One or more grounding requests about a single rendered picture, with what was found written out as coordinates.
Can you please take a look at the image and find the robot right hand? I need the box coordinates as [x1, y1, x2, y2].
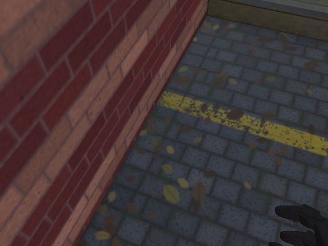
[269, 204, 328, 246]

